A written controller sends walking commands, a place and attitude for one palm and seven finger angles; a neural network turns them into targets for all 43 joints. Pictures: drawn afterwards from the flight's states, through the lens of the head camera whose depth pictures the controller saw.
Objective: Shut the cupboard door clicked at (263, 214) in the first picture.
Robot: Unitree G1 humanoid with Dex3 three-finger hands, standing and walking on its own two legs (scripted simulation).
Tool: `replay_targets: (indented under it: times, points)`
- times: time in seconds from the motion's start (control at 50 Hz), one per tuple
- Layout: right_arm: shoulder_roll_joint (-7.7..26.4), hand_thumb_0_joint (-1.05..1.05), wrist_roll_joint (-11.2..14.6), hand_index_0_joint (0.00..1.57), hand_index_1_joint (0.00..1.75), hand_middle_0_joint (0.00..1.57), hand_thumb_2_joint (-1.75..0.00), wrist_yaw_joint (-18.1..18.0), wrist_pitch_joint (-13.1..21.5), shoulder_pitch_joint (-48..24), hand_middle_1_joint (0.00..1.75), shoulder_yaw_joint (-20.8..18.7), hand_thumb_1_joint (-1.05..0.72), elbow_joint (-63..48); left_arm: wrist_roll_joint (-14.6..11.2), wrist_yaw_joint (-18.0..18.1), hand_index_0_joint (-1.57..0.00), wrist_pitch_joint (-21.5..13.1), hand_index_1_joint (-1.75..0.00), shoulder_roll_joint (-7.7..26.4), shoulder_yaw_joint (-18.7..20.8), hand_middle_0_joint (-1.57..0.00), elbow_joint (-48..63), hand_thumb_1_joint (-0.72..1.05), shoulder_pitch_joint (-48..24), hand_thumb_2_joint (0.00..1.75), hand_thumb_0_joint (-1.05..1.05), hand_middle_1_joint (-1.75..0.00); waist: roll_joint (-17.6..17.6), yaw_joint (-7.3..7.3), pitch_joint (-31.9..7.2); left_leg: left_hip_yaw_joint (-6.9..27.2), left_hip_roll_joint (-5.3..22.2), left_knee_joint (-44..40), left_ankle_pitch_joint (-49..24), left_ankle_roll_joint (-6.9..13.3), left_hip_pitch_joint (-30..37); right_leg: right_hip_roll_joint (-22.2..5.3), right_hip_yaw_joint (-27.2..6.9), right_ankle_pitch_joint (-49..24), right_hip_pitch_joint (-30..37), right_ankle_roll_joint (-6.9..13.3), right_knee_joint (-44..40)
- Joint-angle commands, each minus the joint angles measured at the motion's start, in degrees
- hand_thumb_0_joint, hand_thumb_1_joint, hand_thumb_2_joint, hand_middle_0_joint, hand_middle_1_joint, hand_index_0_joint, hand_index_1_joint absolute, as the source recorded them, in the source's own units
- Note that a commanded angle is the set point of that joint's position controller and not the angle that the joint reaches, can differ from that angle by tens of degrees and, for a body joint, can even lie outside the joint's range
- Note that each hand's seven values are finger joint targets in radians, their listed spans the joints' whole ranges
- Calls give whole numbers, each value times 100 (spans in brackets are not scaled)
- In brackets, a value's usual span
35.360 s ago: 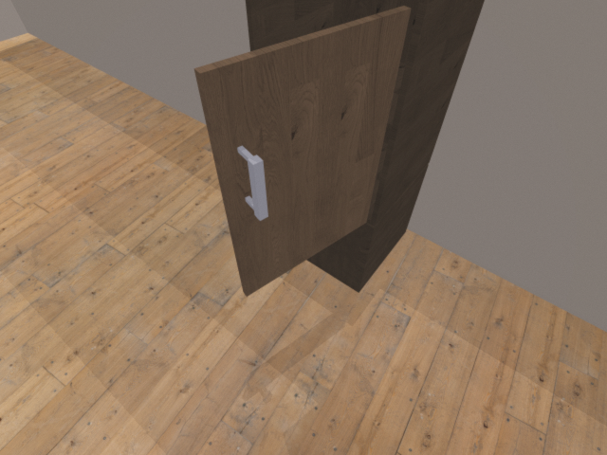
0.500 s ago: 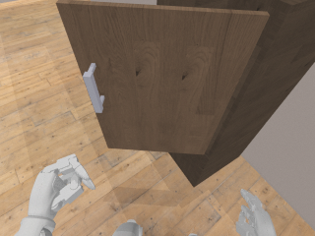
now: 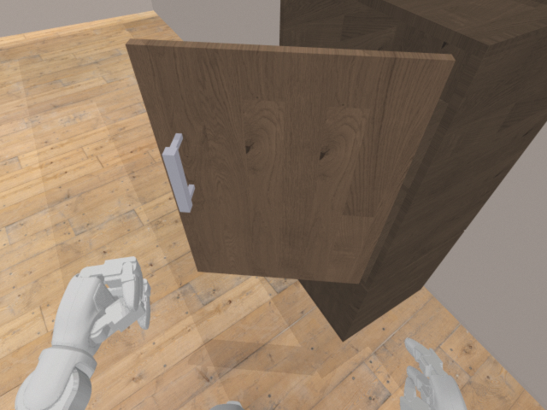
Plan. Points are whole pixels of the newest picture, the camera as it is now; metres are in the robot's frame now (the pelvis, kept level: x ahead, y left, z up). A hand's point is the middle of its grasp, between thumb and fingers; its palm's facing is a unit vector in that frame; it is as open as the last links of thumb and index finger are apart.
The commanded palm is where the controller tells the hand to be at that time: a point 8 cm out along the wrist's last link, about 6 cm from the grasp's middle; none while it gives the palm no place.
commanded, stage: raise the hand and make a fist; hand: left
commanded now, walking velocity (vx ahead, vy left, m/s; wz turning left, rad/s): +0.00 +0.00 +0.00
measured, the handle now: (181, 174) +0.46 +0.20 +0.08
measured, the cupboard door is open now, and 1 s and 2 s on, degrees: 54 54 54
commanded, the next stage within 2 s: bring the fist close to the handle in 0.30 s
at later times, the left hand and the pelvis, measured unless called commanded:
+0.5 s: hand (157, 306) +0.23 +0.17 +0.08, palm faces +0.01 -1.00 -0.05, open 3.1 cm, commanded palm +0.22 +0.23 +0.08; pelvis +0.00 -0.02 +0.00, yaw +0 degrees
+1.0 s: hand (173, 253) +0.31 +0.17 +0.08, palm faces +0.01 -1.00 -0.03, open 3.1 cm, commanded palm +0.28 +0.22 +0.08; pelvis +0.01 -0.02 +0.00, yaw -1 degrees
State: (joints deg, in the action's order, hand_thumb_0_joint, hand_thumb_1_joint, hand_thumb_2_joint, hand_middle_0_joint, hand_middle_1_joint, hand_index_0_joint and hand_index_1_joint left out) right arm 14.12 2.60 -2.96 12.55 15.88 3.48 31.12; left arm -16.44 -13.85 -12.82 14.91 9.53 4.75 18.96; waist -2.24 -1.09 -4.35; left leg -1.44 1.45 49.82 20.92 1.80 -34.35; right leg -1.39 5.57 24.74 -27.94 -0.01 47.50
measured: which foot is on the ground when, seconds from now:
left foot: down 0.00-1.00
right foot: down 0.00-1.00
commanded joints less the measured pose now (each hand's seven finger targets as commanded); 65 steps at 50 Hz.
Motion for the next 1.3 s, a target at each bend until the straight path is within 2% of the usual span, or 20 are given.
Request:
replay_targets:
  times: [0.0,0.02,0.08,0.22,0.38,0.44,0.52,0.54,0.64,0.72,0.76,0.82,0.86,0.92,1.0,1.02,1.08,1.12,1.22,1.28]
  points:
    - [736,0,20,20,30,20,-90,-60,389,-506,30,-392,-90,-907,-156,-21,-130,-357,-150,595,342,-130,1065,90,-515,90,0,-150,39,2,-627,389,-116,-966,-406,-74,805,247,-176,-695,-129,124,-764]
    - [749,0,0,20,30,20,-90,-67,395,-484,30,-399,-90,-877,-156,-3,-130,-383,-150,714,454,-130,1042,90,-501,90,0,-150,149,-16,-640,388,-120,-928,-446,-64,766,236,-225,-697,-56,132,-787]
    - [714,0,-2,20,30,20,-90,-40,440,-501,30,-411,-90,-879,-122,59,-130,-534,-150,683,431,-130,1302,90,-522,90,0,-150,-234,-39,-875,331,-139,-894,-613,-70,909,213,-229,-863,-19,139,-705]
    - [744,0,-7,20,30,20,-90,-47,424,-484,30,-430,-90,-813,-103,106,-130,-609,-150,728,432,-130,1077,90,-497,90,0,-150,80,57,-548,302,-125,-812,-364,-50,678,197,-366,-514,-154,102,-842]
    - [695,0,12,20,30,20,-90,-63,424,-526,30,-419,-90,-850,-136,58,-130,-584,-150,623,349,-130,1159,90,-546,90,0,-150,24,59,-656,258,-138,-741,-478,-46,718,163,-435,-599,-126,70,-858]
    - [731,0,-2,20,30,20,-90,-102,414,-501,30,-400,-90,-740,-72,107,-130,-593,-150,703,324,-130,931,90,-1293,90,0,-150,160,210,-453,289,-130,-699,-258,-33,593,155,-493,-282,-319,47,-921]
    - [767,0,4,20,30,20,-90,-128,391,-464,30,-432,-90,-637,-107,30,-130,-577,-150,986,674,-130,531,90,-1540,90,0,-150,135,107,-843,254,-137,-623,-557,-31,678,130,-604,-615,-74,55,-887]
    - [728,0,7,20,30,20,-90,-116,394,-492,30,-415,-90,-674,-105,-12,-130,-555,-150,787,493,-130,563,90,-1593,90,0,-150,-45,87,-977,234,-153,-660,-664,-30,774,114,-559,-807,-5,61,-838]
    - [745,0,12,20,30,20,-90,-107,348,-463,30,-416,-90,-641,-103,-24,-130,-431,-150,723,407,-130,245,90,-1914,90,0,-150,104,100,-992,230,-144,-723,-874,-25,867,132,-476,-1209,46,39,-803]
    - [791,0,6,20,30,20,-90,-110,253,-427,30,-440,-90,-569,-93,34,-130,-390,-150,982,710,-130,-187,90,-2247,90,0,-150,323,69,-864,214,-137,-762,-838,-41,783,136,-497,-1164,68,32,-846]
    - [749,0,12,20,30,20,-90,-82,234,-467,30,-444,-90,-611,-44,49,-130,-456,-150,761,501,-130,-30,90,-2409,90,0,-150,-6,52,-1148,178,-150,-804,-1013,-39,1024,142,-427,-1407,111,55,-753]
    - [784,0,-16,20,30,20,-90,-68,194,-417,30,-469,-90,-563,-18,130,-130,-510,-150,970,699,-130,-147,90,-2402,90,0,-150,52,14,-1209,183,-130,-804,-1147,-39,1068,170,-401,-1578,179,63,-720]
    - [755,0,1,20,30,20,-90,-48,165,-437,30,-453,-90,-564,20,138,-130,-542,-150,700,405,-130,-206,90,-2676,90,0,-150,67,98,-1131,176,-133,-838,-1118,-37,1089,164,-374,-1586,87,54,-727]
    - [826,0,-15,20,30,20,-90,-74,81,-369,30,-480,-90,-432,39,190,-130,-526,-150,1059,739,-130,-640,90,-3019,90,0,-150,326,132,-1017,175,-118,-828,-950,-33,945,172,-429,-1391,62,36,-798]
    - [786,0,-7,20,30,20,-90,-48,51,-412,30,-496,-90,-444,54,171,-130,-601,-150,842,551,-130,-578,90,-3301,90,0,-150,-132,86,-1402,157,-126,-852,-1243,-48,1280,173,-376,-1723,149,87,-709]
    - [819,0,-16,20,30,20,-90,-50,25,-359,30,-503,-90,-433,81,182,-130,-588,-150,980,639,-130,-715,90,-3227,90,0,-150,107,97,-1429,170,-101,-838,-1312,-36,1235,184,-373,-1790,224,73,-701]
    - [802,0,1,20,30,20,-90,-41,-24,-378,30,-486,-90,-372,113,182,-130,-583,-150,779,431,-130,-956,90,-3731,90,0,-150,-21,194,-1221,180,-102,-869,-1151,-49,1214,188,-343,-1638,-15,71,-726]
    - [846,0,-4,20,30,20,-90,-55,-55,-328,30,-501,-90,-327,157,219,-130,-575,-150,847,431,-130,-1152,90,-4018,90,0,-150,186,242,-1187,210,-79,-874,-1046,-39,1192,192,-339,-1501,-64,60,-746]
    - [872,0,-21,20,30,20,-90,-58,-155,-284,30,-507,-90,-296,255,324,-130,-583,-150,1067,600,-130,-1552,90,-4395,90,0,-150,196,206,-1413,217,-71,-883,-1062,-39,1244,188,-349,-1481,3,74,-734]
    - [836,0,-17,20,30,20,-90,-27,-192,-296,30,-502,-90,-283,265,361,-130,-629,-150,924,518,-130,-1713,90,-4679,90,0,-150,-33,184,-1428,215,-78,-900,-1114,-62,1315,192,-332,-1544,-47,100,-719]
